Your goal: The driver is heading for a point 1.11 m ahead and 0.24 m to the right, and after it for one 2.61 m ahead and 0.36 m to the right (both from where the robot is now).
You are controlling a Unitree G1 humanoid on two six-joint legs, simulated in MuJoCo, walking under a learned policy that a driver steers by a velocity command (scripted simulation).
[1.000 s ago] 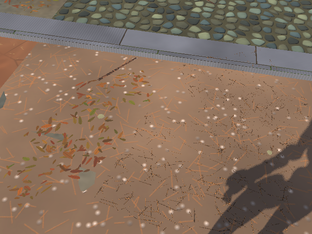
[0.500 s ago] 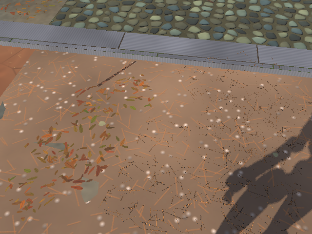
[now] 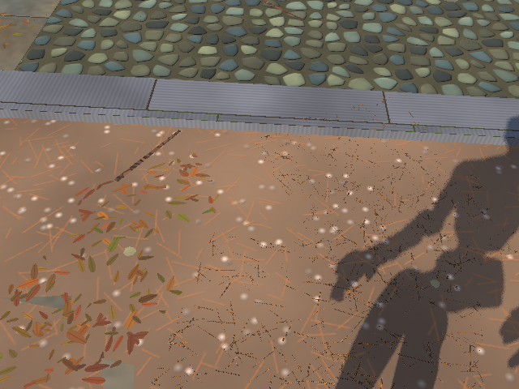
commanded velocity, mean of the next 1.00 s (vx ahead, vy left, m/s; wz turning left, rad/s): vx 0.49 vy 0.00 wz -0.40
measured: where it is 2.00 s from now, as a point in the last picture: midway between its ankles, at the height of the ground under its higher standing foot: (349, 223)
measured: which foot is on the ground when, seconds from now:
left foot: down 0.00-0.24, up 0.26-0.68, down 0.70-1.00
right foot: up 0.00-0.22, down 0.24-0.72, up 0.74-1.00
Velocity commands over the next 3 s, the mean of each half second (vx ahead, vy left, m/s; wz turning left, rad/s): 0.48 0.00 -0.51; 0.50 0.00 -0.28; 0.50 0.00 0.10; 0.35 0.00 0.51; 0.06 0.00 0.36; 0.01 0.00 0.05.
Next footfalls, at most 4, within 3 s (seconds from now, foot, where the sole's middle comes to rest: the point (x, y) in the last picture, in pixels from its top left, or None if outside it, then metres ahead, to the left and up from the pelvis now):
0.24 right None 0.29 -0.12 -0.78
0.70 left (251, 355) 0.61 0.00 -0.78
1.22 right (367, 306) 0.75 -0.33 -0.78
1.76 left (310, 210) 1.12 -0.21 -0.78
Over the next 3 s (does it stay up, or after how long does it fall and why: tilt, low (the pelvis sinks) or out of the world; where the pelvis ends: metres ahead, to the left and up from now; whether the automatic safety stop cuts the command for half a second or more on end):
stays up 1.10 -0.30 -0.01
